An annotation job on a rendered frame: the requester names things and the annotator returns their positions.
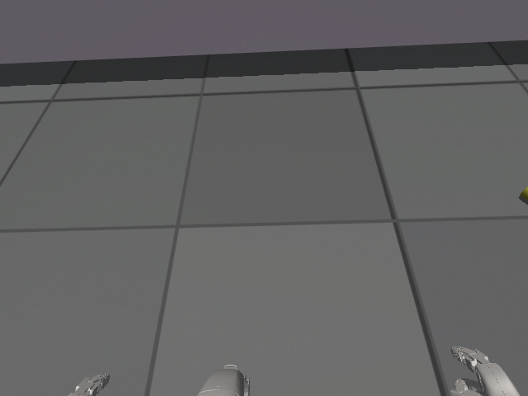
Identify right robot hand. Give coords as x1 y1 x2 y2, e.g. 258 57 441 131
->
450 346 520 396

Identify left robot hand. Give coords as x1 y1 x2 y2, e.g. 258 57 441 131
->
68 373 110 396

